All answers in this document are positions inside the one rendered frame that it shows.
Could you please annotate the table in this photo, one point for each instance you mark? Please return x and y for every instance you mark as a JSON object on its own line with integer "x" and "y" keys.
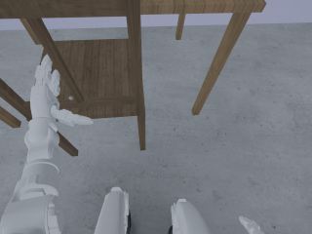
{"x": 241, "y": 10}

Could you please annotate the right robot hand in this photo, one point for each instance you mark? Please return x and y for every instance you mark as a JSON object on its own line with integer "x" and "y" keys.
{"x": 251, "y": 226}

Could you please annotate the left robot hand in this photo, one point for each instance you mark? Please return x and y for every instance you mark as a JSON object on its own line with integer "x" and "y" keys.
{"x": 44, "y": 94}

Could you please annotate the robot right thigh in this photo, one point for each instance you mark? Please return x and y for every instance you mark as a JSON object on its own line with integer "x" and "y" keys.
{"x": 187, "y": 219}

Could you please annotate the left robot forearm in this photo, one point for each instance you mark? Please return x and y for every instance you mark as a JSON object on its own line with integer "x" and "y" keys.
{"x": 41, "y": 168}

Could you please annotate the left robot upper arm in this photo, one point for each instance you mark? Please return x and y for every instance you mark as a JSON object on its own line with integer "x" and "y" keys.
{"x": 37, "y": 215}

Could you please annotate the right robot shin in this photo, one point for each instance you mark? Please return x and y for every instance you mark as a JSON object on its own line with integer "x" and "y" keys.
{"x": 174, "y": 230}

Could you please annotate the chair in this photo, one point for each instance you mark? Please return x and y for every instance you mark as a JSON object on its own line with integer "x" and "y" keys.
{"x": 104, "y": 76}

